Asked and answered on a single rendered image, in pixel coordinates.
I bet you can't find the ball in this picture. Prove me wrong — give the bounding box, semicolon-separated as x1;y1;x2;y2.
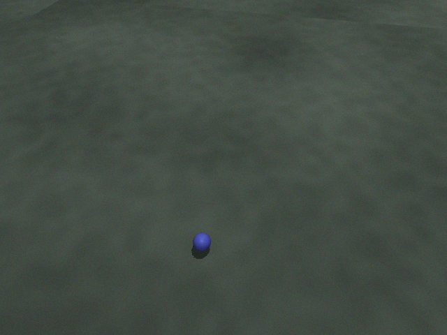
193;233;211;251

